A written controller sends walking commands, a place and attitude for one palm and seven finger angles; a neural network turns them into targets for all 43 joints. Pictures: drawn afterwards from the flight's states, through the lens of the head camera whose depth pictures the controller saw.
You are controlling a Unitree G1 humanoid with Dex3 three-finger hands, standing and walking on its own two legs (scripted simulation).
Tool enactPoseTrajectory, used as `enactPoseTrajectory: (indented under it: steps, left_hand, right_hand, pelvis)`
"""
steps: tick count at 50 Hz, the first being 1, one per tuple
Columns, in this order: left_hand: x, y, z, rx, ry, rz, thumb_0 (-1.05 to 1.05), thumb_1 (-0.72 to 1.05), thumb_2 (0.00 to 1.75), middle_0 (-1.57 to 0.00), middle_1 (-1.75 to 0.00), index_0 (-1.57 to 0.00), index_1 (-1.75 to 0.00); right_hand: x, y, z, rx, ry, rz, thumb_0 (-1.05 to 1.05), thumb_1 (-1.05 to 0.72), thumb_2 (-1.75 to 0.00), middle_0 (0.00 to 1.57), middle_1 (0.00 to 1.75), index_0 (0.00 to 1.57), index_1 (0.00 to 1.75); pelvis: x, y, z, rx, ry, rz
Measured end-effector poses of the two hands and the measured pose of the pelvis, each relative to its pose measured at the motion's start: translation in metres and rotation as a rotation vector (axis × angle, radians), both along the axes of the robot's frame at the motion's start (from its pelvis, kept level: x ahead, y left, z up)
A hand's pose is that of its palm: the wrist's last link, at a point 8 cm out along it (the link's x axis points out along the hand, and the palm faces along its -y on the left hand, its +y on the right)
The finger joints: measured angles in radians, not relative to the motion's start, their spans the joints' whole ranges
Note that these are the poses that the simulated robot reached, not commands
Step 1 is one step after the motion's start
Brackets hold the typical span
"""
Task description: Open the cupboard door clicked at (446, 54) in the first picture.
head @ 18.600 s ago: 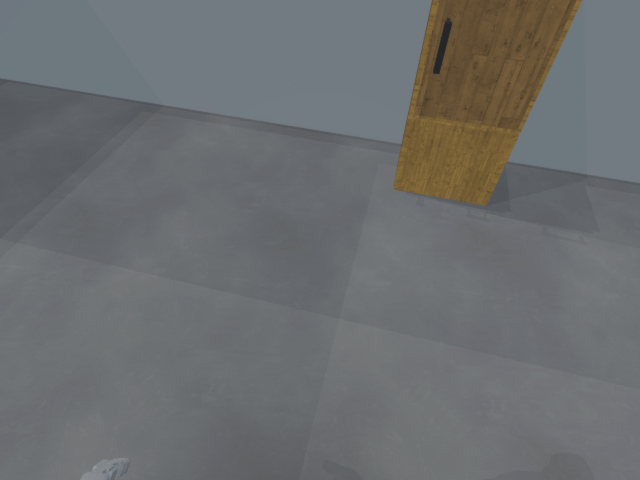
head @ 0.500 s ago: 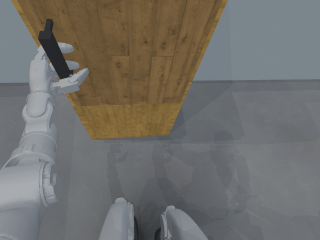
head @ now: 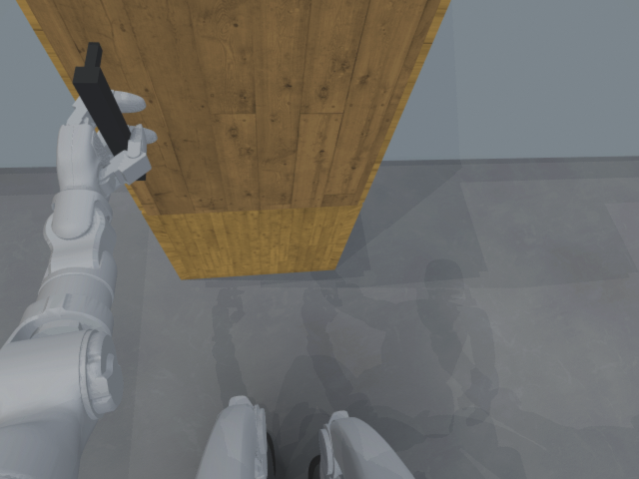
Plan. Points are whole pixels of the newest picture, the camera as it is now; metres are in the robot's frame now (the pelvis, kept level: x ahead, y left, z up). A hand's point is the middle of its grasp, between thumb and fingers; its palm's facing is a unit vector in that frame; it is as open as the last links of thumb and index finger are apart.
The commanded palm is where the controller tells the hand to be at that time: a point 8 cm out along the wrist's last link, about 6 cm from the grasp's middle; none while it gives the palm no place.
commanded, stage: pull the door open along its arc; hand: left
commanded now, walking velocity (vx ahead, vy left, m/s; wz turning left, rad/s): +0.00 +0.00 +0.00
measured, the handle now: (117, 119) +0.54 +0.22 +0.05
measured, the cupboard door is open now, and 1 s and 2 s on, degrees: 1 44 43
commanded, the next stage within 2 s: open thumb and fingers to let go in 0.90 s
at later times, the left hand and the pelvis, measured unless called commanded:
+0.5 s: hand (177, 251) +0.37 +0.14 +0.05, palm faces +0.38 -0.92 +0.11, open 6.0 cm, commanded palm +0.31 +0.17 +0.05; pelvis +0.01 +0.00 +0.02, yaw +2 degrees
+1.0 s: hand (271, 343) +0.27 +0.04 +0.05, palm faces +0.37 -0.93 -0.02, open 6.1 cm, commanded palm +0.23 +0.08 +0.05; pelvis +0.01 -0.05 +0.02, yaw +5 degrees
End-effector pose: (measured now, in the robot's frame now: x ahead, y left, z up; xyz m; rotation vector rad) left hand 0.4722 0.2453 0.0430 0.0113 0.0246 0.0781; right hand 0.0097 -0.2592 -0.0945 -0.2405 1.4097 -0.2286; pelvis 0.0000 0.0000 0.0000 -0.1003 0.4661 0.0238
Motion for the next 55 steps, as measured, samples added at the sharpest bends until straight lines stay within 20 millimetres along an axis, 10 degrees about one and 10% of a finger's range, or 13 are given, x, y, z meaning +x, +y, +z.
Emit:
enactPoseTrajectory:
  steps: [16,29,47,55]
  left_hand:
    - [-0.087,-0.022,0.0,-0.026,-0.002,-0.032,0.01,0.7,0.73,-0.35,-1.35,-0.36,-1.35]
    - [-0.161,-0.083,0.0,-0.06,-0.038,0.394,0.02,0.7,0.77,-0.33,-1.35,-0.35,-1.33]
    - [-0.238,-0.153,0.008,-0.016,0.049,0.318,0.03,0.69,0.73,-0.27,-1.3,-0.34,-1.34]
    - [-0.238,-0.162,0.004,0.004,0.035,0.355,0.02,0.66,0.76,-0.33,-1.31,-0.36,-1.34]
  right_hand:
    - [0.072,0.01,0.016,0.076,-0.187,0.046,0.01,-0.91,-0.9,0.2,0.3,0.2,0.3]
    - [0.161,0.033,0.01,0.149,-0.402,0.273,0.01,-0.91,-0.9,0.2,0.3,0.2,0.3]
    - [0.172,0.03,0.024,0.197,-0.538,0.318,0.01,-0.91,-0.9,0.2,0.3,0.2,0.3]
    - [0.186,0.012,0.018,0.172,-0.584,0.335,0.01,-0.91,-0.9,0.2,0.3,0.2,0.3]
  pelvis:
    - [0.018,0.002,0.022,0.03,-0.065,-0.016]
    - [0.006,-0.008,0.011,0.049,-0.098,0.023]
    - [0.005,-0.041,0.021,0.089,-0.157,0.051]
    - [0.005,-0.054,0.014,0.103,-0.146,0.062]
